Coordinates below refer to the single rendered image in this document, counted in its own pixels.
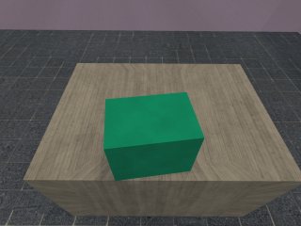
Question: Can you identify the carton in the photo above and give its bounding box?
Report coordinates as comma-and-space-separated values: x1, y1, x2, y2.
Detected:
103, 92, 205, 181

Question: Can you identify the pedestal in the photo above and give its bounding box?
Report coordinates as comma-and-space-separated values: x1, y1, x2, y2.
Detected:
24, 63, 301, 217

